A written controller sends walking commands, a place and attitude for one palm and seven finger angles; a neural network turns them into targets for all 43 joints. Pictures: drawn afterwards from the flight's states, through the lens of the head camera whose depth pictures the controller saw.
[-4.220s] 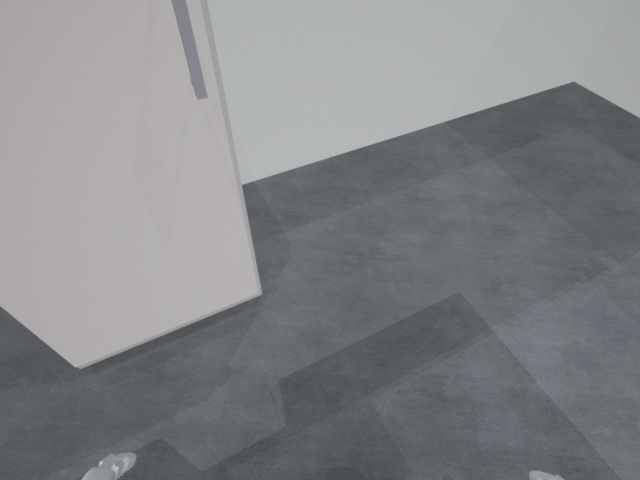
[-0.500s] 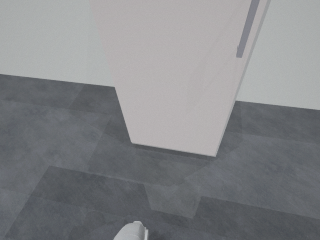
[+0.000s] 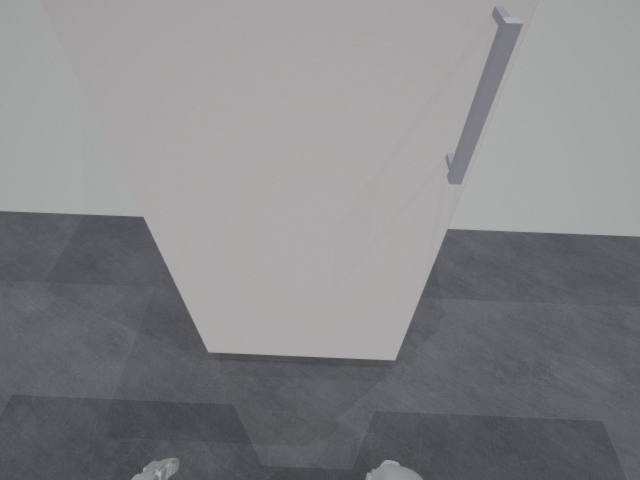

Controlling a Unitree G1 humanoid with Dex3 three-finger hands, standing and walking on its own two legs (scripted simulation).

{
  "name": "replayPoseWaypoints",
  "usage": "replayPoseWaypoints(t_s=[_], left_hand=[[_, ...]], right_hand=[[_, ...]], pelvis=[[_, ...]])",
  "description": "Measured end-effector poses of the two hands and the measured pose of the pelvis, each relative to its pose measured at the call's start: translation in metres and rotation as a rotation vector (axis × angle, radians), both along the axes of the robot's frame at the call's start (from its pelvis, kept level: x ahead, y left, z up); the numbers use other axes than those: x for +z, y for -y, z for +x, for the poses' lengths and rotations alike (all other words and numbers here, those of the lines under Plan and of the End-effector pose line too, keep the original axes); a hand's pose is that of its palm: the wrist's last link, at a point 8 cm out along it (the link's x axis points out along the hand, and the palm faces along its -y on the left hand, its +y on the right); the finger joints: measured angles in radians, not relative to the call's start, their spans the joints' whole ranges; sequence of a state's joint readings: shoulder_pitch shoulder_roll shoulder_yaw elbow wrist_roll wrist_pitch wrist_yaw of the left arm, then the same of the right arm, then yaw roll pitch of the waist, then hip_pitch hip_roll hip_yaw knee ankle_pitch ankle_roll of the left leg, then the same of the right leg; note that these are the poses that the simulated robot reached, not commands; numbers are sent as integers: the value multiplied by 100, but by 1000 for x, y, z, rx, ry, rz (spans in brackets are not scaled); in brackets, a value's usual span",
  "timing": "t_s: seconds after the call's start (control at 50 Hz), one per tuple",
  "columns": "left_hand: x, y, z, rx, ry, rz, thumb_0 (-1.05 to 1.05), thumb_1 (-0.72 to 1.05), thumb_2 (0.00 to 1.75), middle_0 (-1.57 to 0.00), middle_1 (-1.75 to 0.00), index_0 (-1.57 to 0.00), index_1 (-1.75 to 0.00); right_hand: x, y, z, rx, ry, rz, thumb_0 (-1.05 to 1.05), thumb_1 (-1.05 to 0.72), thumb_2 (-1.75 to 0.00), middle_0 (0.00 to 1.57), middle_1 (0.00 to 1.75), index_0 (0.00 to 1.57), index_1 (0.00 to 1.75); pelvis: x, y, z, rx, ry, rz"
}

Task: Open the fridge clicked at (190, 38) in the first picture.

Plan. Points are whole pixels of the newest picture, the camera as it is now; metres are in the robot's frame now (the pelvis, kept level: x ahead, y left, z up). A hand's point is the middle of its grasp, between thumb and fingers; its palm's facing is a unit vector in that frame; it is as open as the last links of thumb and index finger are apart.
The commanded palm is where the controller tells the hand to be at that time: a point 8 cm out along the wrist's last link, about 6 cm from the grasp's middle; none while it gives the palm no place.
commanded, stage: come to a stop and stand still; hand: right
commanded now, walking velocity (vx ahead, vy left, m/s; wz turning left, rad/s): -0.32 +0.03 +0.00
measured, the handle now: (474, 105) +0.53 -0.18 +0.21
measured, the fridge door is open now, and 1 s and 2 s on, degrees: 0 0 0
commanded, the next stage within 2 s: look again from close up in 1.46 s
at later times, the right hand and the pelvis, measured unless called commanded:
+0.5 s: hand out of the picture +0.05 -0.22 -0.18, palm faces +0.02 +0.98 -0.22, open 7.4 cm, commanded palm none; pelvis -0.02 -0.02 +0.00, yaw +3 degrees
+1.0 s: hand out of the picture -0.10 -0.16 -0.17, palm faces +0.10 +0.99 -0.13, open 7.4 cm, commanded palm none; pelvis -0.05 -0.02 +0.00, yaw +1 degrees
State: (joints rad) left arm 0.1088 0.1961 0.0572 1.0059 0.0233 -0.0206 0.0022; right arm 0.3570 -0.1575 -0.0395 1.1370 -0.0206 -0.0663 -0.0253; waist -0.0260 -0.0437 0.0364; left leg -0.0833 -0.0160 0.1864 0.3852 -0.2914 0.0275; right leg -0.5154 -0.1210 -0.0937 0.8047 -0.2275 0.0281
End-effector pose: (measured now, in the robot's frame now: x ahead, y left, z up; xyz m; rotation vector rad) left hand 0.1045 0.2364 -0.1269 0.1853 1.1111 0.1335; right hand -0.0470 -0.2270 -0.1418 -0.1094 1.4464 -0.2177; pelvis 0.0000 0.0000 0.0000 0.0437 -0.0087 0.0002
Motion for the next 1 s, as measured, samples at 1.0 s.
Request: replayPoseWaypoints(t_s=[1.0], left_hand=[[-17, 39, -196, 102, -378, -45, 1, 91, 90, -20, -30, -19, -30]], right_hand=[[-4, -13, -62, -31, -57, 81, 0, -90, -89, 20, 30, 20, 30]], pelvis=[[0, 24, -50, 13, -25, -21]])
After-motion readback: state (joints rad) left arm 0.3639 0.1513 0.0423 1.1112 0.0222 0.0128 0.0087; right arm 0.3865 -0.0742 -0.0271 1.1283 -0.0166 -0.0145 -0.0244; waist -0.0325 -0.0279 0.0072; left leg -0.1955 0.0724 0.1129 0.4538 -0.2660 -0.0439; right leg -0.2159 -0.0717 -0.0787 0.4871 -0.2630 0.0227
